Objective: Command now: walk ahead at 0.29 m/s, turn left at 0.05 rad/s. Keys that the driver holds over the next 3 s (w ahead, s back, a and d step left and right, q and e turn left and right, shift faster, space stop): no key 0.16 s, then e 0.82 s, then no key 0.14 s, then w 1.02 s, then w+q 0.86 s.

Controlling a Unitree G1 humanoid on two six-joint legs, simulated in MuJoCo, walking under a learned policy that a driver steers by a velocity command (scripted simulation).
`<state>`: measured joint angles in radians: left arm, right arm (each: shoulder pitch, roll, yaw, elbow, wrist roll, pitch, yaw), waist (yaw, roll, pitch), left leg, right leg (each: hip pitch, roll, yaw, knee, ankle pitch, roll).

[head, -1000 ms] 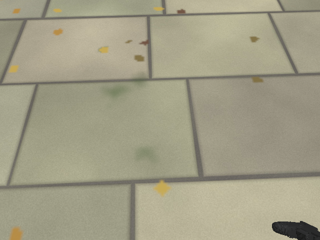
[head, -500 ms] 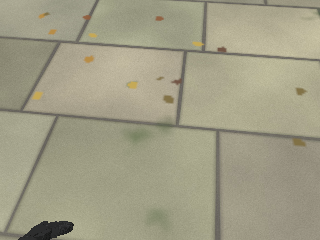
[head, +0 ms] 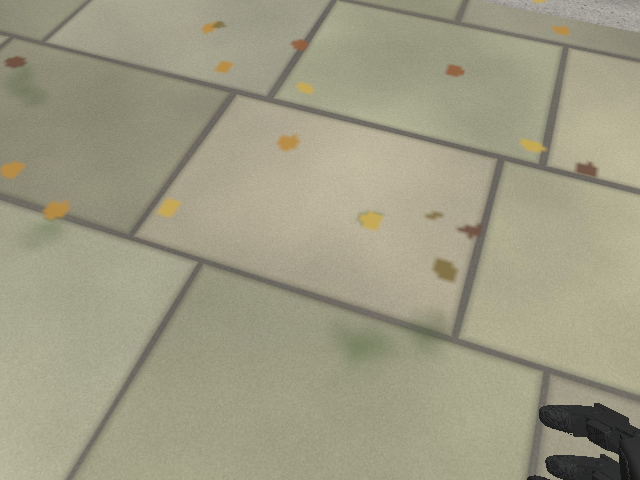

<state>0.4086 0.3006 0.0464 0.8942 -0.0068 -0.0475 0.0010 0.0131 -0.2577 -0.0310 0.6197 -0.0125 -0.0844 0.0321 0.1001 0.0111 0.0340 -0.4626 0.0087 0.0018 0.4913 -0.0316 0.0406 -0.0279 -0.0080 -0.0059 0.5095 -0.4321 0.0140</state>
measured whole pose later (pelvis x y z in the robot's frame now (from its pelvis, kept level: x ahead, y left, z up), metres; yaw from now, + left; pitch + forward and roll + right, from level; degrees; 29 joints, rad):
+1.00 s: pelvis +0.12 +0.02 +0.02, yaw -26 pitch +1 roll +0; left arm 0.15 0.36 0.09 0.72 -0.02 0.05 0.04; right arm 0.13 -0.29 -0.07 0.82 -0.02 -0.01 -0.02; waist 0.01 -0.05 0.05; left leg -0.23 -0.02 -0.02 0.44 -0.23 0.02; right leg -0.46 0.10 0.16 0.99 -0.48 0.04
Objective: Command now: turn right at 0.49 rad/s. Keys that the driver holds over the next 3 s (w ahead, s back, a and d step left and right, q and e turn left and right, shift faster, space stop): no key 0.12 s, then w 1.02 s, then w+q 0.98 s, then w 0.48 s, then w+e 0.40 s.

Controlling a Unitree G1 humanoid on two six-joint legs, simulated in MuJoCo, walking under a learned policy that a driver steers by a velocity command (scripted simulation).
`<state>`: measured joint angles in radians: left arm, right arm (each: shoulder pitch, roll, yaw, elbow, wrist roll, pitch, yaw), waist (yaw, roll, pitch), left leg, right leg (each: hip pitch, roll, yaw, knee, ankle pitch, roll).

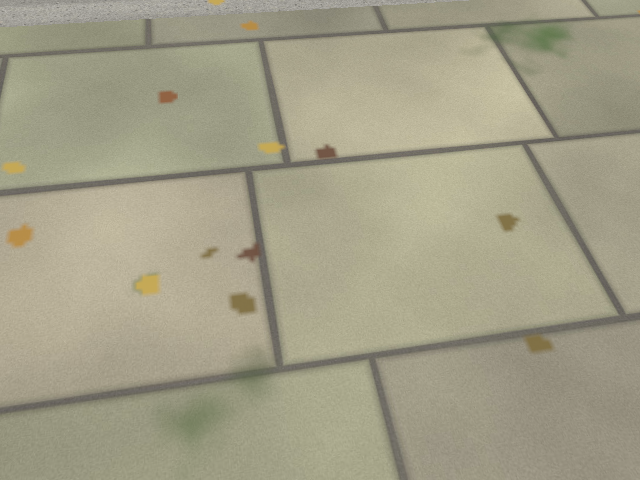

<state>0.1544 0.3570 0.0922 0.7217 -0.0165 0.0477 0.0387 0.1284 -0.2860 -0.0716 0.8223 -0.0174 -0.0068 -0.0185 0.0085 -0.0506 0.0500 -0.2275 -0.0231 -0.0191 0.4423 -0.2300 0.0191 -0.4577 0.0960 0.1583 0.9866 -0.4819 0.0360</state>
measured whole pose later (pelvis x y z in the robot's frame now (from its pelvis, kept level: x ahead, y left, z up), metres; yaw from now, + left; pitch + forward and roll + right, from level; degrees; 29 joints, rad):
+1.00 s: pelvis +0.32 +0.01 +0.01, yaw -5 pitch +0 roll +1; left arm 0.22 0.31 0.06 0.77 -0.01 -0.06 0.01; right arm 0.29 -0.27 -0.04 0.90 0.00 -0.09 0.03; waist -0.04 -0.05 0.04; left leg -0.14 -0.08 0.06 0.29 -0.15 0.07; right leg -0.61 -0.13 0.04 1.02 -0.21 -0.01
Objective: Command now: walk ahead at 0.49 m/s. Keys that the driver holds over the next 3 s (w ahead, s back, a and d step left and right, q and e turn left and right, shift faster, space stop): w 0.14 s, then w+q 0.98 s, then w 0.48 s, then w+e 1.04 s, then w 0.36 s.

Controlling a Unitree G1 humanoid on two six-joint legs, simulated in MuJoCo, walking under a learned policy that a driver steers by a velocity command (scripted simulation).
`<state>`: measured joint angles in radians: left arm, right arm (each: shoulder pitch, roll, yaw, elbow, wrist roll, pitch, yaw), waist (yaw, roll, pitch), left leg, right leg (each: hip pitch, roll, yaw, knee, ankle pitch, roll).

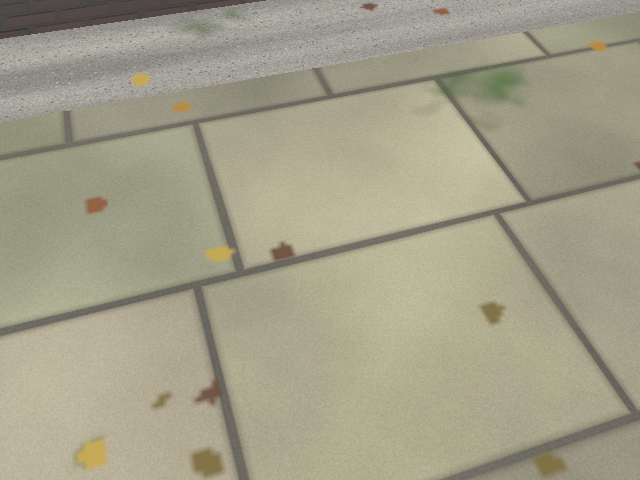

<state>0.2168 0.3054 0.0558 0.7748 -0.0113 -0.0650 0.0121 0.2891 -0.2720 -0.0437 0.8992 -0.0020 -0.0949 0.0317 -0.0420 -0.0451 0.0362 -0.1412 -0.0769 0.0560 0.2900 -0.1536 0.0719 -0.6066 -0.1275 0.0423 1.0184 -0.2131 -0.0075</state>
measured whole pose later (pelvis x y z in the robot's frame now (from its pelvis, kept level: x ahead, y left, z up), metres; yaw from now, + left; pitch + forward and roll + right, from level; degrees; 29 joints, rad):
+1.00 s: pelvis +0.55 +0.07 -0.01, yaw +26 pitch +1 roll -1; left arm 0.13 0.30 0.06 0.76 0.00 -0.11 0.00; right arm 0.28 -0.29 -0.08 0.75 0.01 -0.05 0.03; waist -0.03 -0.02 0.07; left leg -0.27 -0.11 -0.02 0.42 -0.16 0.11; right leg -0.52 -0.08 0.05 1.10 -0.34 0.01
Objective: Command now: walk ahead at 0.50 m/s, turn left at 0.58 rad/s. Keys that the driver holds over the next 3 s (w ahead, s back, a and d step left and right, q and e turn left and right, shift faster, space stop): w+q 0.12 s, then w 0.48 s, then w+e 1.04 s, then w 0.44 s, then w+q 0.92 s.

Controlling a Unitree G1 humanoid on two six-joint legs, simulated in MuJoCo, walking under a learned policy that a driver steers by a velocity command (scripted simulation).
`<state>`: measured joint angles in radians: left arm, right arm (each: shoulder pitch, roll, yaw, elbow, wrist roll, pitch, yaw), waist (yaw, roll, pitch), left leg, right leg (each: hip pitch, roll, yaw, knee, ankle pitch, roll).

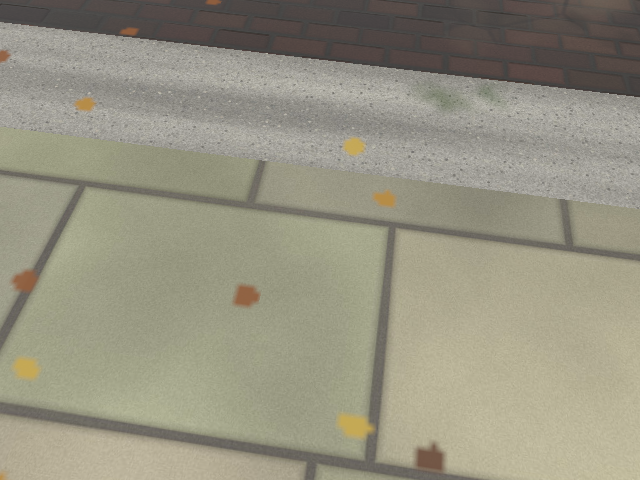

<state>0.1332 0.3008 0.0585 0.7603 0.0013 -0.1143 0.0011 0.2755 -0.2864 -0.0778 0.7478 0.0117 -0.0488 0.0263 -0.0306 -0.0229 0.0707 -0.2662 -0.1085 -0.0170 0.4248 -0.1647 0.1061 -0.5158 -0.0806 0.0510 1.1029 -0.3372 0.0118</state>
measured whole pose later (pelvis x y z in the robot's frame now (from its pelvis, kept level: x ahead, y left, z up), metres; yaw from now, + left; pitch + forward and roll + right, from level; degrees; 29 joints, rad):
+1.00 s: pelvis +0.55 +0.05 +0.00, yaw +1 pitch +1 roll +1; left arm 0.28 0.32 0.07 0.80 -0.03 -0.04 0.00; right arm 0.23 -0.26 -0.06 0.77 -0.01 -0.09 0.01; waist -0.01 -0.05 0.02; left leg -0.22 -0.01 0.09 0.38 -0.17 0.03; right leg -0.54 -0.08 0.05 1.12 -0.32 0.00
